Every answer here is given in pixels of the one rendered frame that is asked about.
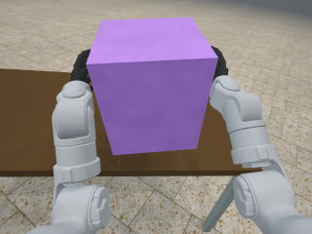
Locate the robot right upper arm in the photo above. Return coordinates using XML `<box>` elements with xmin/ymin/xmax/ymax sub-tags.
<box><xmin>233</xmin><ymin>170</ymin><xmax>312</xmax><ymax>234</ymax></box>

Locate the robot right forearm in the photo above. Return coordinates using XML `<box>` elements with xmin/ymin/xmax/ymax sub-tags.
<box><xmin>210</xmin><ymin>75</ymin><xmax>297</xmax><ymax>207</ymax></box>

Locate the table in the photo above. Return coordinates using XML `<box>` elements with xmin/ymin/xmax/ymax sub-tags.
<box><xmin>0</xmin><ymin>68</ymin><xmax>262</xmax><ymax>232</ymax></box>

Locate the robot left upper arm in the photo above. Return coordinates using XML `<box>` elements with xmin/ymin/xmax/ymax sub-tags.
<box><xmin>26</xmin><ymin>184</ymin><xmax>111</xmax><ymax>234</ymax></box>

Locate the carton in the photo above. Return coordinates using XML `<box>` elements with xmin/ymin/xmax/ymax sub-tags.
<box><xmin>86</xmin><ymin>17</ymin><xmax>218</xmax><ymax>155</ymax></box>

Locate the robot left forearm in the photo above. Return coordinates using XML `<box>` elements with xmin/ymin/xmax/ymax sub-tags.
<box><xmin>52</xmin><ymin>80</ymin><xmax>101</xmax><ymax>221</ymax></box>

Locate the right robot hand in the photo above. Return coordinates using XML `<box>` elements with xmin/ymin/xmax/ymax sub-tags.
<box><xmin>211</xmin><ymin>46</ymin><xmax>228</xmax><ymax>82</ymax></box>

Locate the left robot hand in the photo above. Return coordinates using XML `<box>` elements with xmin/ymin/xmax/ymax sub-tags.
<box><xmin>69</xmin><ymin>49</ymin><xmax>94</xmax><ymax>91</ymax></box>

